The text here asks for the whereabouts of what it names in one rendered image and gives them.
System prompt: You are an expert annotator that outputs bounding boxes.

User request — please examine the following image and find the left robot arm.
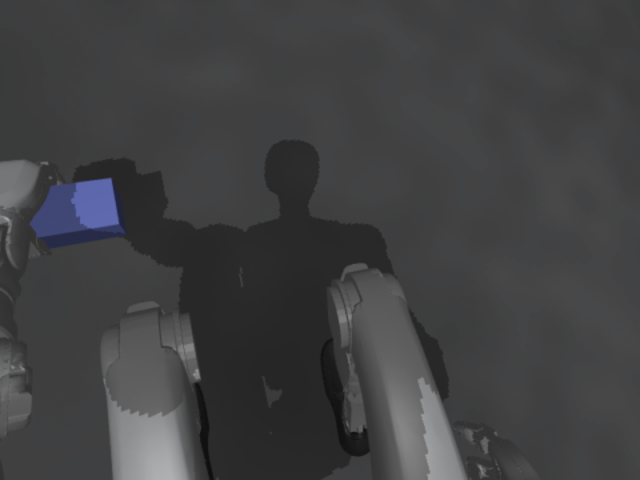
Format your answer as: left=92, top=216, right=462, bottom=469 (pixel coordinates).
left=0, top=210, right=33, bottom=480

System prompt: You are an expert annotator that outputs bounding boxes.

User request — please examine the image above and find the right robot hand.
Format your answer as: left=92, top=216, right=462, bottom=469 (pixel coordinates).
left=454, top=421, right=541, bottom=480

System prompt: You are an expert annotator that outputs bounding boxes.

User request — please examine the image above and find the left robot hand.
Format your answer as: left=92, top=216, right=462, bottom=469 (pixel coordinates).
left=0, top=159, right=67, bottom=259

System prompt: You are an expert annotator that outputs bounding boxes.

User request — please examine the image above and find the right robot foot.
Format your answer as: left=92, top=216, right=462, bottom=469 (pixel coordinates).
left=321, top=338, right=370, bottom=457

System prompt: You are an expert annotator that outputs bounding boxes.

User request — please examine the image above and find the left robot foot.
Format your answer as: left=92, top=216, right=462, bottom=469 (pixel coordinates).
left=194, top=383, right=214, bottom=480

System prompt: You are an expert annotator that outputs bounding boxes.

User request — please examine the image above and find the carton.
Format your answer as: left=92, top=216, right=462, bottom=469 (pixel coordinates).
left=30, top=178, right=127, bottom=249

